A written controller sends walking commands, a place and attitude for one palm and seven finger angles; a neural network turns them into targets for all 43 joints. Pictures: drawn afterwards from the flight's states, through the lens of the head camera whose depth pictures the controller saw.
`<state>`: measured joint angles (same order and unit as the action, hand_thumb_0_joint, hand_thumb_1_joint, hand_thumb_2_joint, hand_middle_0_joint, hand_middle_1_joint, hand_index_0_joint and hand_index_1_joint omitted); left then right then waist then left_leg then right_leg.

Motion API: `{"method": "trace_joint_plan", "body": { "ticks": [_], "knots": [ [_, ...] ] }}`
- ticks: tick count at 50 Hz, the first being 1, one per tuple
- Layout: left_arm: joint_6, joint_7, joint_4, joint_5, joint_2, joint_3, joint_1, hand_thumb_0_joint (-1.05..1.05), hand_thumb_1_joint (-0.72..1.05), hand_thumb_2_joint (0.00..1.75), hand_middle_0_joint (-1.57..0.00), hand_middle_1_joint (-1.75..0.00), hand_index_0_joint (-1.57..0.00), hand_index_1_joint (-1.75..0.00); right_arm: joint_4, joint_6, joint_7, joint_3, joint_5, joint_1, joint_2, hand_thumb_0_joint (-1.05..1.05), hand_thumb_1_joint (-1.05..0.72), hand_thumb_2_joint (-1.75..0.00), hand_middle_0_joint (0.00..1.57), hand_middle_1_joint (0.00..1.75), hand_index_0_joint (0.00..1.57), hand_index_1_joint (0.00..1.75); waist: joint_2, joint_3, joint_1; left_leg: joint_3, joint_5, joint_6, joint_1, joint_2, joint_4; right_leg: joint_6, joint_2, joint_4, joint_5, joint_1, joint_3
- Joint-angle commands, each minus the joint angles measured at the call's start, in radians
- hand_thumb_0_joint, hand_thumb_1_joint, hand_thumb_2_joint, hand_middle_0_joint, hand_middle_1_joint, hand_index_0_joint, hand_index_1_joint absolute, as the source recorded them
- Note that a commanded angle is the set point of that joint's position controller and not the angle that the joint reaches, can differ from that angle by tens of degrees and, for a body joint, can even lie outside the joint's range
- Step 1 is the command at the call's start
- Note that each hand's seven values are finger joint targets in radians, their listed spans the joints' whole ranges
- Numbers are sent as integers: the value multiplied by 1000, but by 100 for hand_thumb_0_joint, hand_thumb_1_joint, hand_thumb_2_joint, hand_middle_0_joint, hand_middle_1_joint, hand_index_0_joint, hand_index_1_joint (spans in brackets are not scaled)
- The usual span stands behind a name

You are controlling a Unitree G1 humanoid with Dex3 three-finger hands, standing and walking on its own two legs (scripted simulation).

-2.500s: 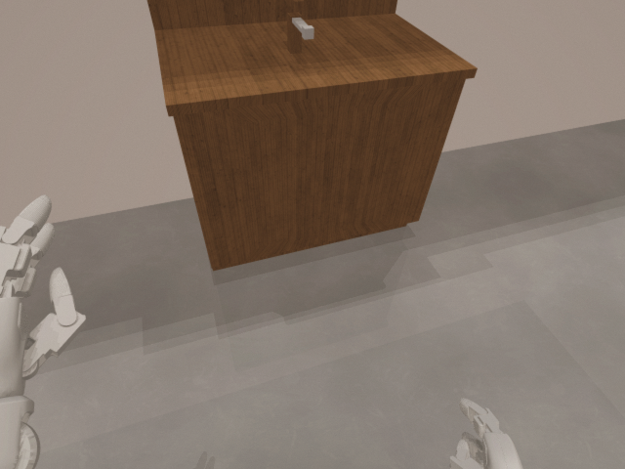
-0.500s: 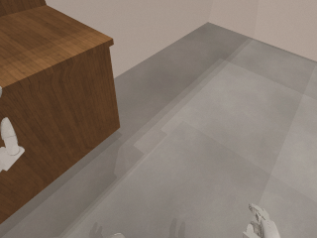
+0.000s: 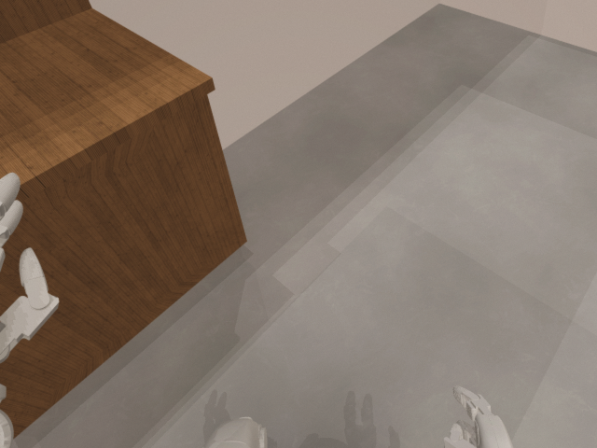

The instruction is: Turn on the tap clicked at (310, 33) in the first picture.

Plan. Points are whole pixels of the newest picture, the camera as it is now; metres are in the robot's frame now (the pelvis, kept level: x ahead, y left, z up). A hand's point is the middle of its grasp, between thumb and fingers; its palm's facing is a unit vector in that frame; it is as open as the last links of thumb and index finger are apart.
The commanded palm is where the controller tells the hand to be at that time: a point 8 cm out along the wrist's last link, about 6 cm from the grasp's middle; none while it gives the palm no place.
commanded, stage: turn to face it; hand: left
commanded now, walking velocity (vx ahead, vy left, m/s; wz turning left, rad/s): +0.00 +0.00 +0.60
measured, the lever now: out of the picture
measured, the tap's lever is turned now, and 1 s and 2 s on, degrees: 0 0 0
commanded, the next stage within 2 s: take the last steps up to it in 0.62 s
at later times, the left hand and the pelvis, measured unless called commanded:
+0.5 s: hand out of the picture +0.13 +0.26 +0.19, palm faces +0.61 -0.66 -0.43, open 7.5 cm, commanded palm +0.08 +0.28 +0.18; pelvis +0.00 -0.03 +0.00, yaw +15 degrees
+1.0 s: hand out of the picture +0.03 +0.25 +0.19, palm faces +0.76 -0.55 -0.34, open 7.5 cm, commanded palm -0.04 +0.26 +0.18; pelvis -0.06 -0.06 +0.00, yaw +26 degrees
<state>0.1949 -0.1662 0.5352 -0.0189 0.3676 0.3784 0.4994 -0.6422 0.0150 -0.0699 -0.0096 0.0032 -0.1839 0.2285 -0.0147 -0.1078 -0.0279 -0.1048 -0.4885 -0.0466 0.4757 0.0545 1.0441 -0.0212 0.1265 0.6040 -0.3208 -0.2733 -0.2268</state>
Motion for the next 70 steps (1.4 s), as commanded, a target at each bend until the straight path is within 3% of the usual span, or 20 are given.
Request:
{"method": "trace_joint_plan", "body": {
  "ticks": [1,6,7,8,15,23,24,26,27,32,37,41,45,50,57,58,60,61,65,70],
  "knots": [
    [66,-48,278,-3,194,155,-12,0,90,90,-20,-30,-20,-30,217,62,-14,-24,-11,91,32,0,-90,-90,20,30,20,30,201,253,53,-35,44,6,-18,28,-227,-87,272,-117,790,233,116],
    [63,-56,349,-20,185,138,-30,0,90,90,-20,-30,-20,-30,234,56,-25,-53,-6,17,56,0,-90,-90,20,30,20,30,-12,336,-15,-11,445,42,-367,10,-602,29,171,261,535,63,34],
    [80,-51,388,-32,196,144,-29,0,90,90,-20,-30,-20,-30,243,69,-21,-67,-7,40,95,0,-90,-90,20,30,20,30,-299,333,13,338,947,178,-489,259,-626,102,13,482,-64,-185,45],
    [98,-35,346,-26,207,149,-26,0,90,90,-20,-30,-20,-30,228,86,-3,-64,-3,3,96,0,-90,-90,20,30,20,30,-359,314,24,548,1238,286,-493,391,-624,101,-49,616,-400,-283,145],
    [62,10,338,-34,160,128,47,0,90,90,-20,-30,-20,-30,195,121,44,-64,15,17,87,0,-90,-90,20,30,20,30,-261,269,22,247,714,183,-258,192,-643,111,-89,414,-120,-169,150],
    [11,13,205,-43,125,69,-89,0,90,90,-20,-30,-20,-30,183,131,20,-33,6,33,83,0,-90,-90,20,30,20,30,-212,221,33,313,402,173,-159,174,-653,96,-144,-29,-107,66,132],
    [7,13,190,-37,137,72,-107,0,90,90,-20,-30,-20,-30,183,126,20,-29,7,42,77,0,-90,-90,20,30,20,30,-155,223,46,289,352,149,-122,146,-603,81,-121,-166,-23,140,146],
    [-6,-2,189,-17,215,85,-183,0,90,90,-20,-30,-20,-30,202,108,14,-13,9,60,31,0,-90,-90,20,30,20,30,235,188,28,87,17,25,61,-52,-217,-64,244,-371,116,147,545],
    [-18,-13,173,-34,210,88,-229,0,90,90,-20,-30,-20,-30,188,120,6,-18,3,67,62,0,-90,-90,20,30,20,30,243,173,47,123,-12,12,55,-66,9,-99,312,-388,112,24,557],
    [26,-6,151,-17,176,73,-160,0,90,90,-20,-30,-20,-30,172,103,-21,-8,-3,113,49,0,-90,-90,20,30,20,30,148,127,26,92,65,-11,38,-14,58,-93,203,-266,510,50,229],
    [51,-31,169,-11,176,111,-66,0,90,90,-20,-30,-20,-30,208,99,-26,-17,-17,83,44,0,-90,-90,20,30,20,30,177,221,59,2,45,21,-63,-32,-289,-106,200,-206,602,190,243],
    [58,-41,220,-19,158,91,-88,0,90,90,-20,-30,-20,-30,206,97,-12,-36,-12,21,62,0,-90,-90,20,30,20,30,132,279,22,-21,172,46,-260,-45,-610,-48,167,-108,254,146,249],
    [102,-26,200,1,179,84,-150,0,90,90,-20,-30,-20,-30,183,124,-8,-42,-7,25,91,0,-90,-90,20,30,20,30,-340,167,10,569,264,303,-364,352,-795,46,-62,477,-275,-344,188],
    [99,-1,176,14,138,41,-148,0,90,90,-20,-30,-20,-30,144,145,8,-46,10,35,96,0,-90,-90,20,30,20,30,-200,108,26,263,136,232,-190,191,-795,58,-60,363,-73,-214,135],
    [62,-3,64,13,133,35,-183,0,90,90,-20,-30,-20,-30,134,128,-11,-23,-6,56,84,0,-90,-90,20,30,20,30,-145,131,32,203,-149,162,-34,154,-693,45,-114,-116,-81,163,64],
    [57,-4,55,19,136,32,-195,0,90,90,-20,-30,-20,-30,134,120,-10,-24,-6,54,79,0,-90,-90,20,30,20,30,-57,137,35,155,-164,132,42,109,-559,10,-59,-187,-132,229,156],
    [55,-8,70,15,194,63,-234,0,90,90,-20,-30,-20,-30,148,118,-3,-26,-3,78,64,0,-90,-90,20,30,20,30,302,119,50,43,-99,54,248,-47,-18,-174,300,-451,-397,223,771],
    [68,-9,115,7,205,65,-297,0,90,90,-20,-30,-20,-30,150,129,5,-37,-10,97,88,0,-90,-90,20,30,20,30,292,107,42,124,0,38,254,-15,103,-199,331,-482,-411,171,820],
    [93,3,105,4,176,77,-183,0,90,90,-20,-30,-20,-30,122,102,0,-17,-1,86,62,0,-90,-90,20,30,20,30,123,134,25,85,142,19,147,37,36,-134,203,-377,9,121,378],
    [90,-19,137,-1,167,91,-103,0,90,90,-20,-30,-20,-30,167,108,-10,-29,-7,73,55,0,-90,-90,20,30,20,30,152,175,46,-37,161,41,-33,6,-340,-135,169,-328,102,144,304]
  ]
}}
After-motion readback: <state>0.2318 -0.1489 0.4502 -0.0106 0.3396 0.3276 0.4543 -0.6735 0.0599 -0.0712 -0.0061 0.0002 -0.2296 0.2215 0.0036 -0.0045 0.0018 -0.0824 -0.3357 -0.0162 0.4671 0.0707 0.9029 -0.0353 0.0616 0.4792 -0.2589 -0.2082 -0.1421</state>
